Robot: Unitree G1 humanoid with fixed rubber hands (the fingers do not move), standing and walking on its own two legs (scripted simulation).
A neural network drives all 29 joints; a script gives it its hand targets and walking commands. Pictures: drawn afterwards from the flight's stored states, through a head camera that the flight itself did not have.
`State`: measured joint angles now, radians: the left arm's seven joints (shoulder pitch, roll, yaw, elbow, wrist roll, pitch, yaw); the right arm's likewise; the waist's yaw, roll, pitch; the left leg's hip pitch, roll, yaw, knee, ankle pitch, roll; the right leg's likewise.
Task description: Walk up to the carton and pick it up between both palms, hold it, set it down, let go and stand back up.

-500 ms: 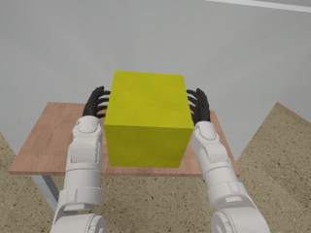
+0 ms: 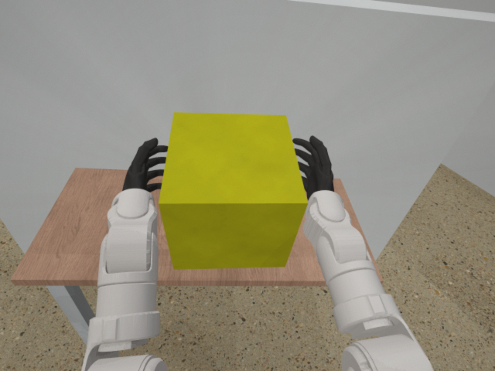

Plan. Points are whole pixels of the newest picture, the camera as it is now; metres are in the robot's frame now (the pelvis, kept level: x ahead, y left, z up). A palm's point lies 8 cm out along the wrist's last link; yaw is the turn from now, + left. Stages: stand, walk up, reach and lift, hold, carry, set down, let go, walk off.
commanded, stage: hold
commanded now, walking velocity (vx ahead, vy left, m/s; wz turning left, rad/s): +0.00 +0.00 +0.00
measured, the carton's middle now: (230, 191) +0.38 +0.00 +0.13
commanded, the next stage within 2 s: none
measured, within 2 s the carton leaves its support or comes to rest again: neither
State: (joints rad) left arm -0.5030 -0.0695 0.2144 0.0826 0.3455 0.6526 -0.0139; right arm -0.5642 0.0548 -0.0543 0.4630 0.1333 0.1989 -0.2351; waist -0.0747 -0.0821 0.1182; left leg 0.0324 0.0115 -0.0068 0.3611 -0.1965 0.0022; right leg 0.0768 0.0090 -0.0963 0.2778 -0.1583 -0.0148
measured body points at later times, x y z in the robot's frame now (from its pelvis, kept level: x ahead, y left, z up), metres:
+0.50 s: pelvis -0.01 -0.01 +0.00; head -0.05 +0.03 +0.45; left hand +0.36 +0.15 +0.17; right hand +0.36 -0.13 +0.18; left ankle +0.02 +0.11 -0.75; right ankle +0.01 -0.11 -0.75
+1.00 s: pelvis -0.01 -0.01 +0.00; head -0.04 +0.03 +0.45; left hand +0.36 +0.14 +0.17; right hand +0.36 -0.13 +0.18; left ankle +0.02 +0.11 -0.75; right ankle +0.01 -0.11 -0.75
